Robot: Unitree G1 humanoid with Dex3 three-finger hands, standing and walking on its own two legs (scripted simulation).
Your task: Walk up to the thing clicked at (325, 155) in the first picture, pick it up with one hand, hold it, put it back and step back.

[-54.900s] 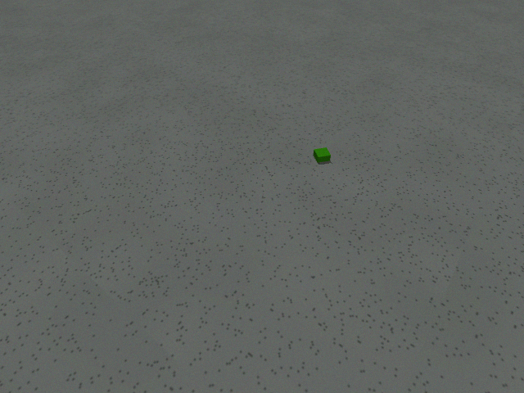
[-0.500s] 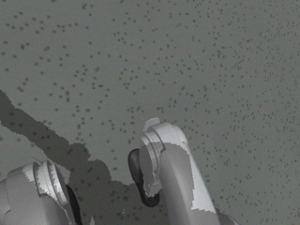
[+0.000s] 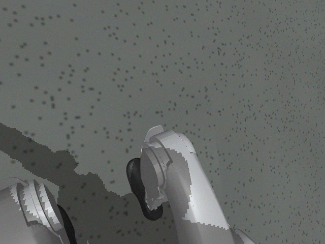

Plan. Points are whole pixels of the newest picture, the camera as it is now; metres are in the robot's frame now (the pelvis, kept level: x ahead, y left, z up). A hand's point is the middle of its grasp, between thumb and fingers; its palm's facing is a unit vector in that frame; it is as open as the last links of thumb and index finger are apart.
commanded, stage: rest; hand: left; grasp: from above
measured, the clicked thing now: out of the picture +0.49 +0.36 -0.27
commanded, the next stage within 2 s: open in 0.64 s
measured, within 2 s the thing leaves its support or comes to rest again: rests again in 0.58 s
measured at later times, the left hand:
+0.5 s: hand out of the picture +0.48 +0.35 -0.25, palm faces -0.32 -0.34 -0.89, open 10.0 cm
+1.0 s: hand out of the picture +0.49 +0.36 -0.25, palm faces -0.30 -0.34 -0.89, open 11.1 cm
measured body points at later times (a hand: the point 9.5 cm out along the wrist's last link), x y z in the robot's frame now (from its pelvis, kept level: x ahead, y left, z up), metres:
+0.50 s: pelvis +0.00 +0.00 +0.00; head +0.31 +0.11 +0.30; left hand +0.50 +0.36 -0.19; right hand +0.01 -0.24 -0.04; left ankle +0.05 +0.12 -0.28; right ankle +0.12 -0.13 -0.28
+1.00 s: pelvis +0.00 +0.00 +0.01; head +0.31 +0.12 +0.30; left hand +0.50 +0.37 -0.19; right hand +0.00 -0.24 -0.04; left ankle +0.05 +0.12 -0.28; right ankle +0.12 -0.13 -0.28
